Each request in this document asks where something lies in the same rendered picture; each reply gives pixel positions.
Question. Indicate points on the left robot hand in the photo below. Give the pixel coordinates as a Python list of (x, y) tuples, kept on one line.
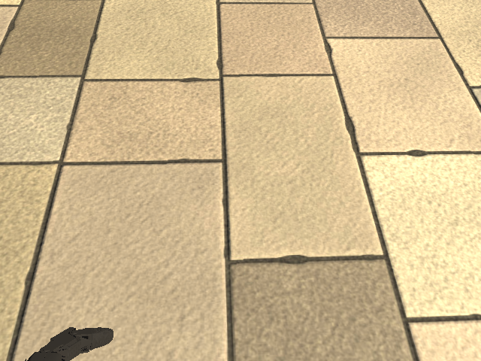
[(71, 342)]

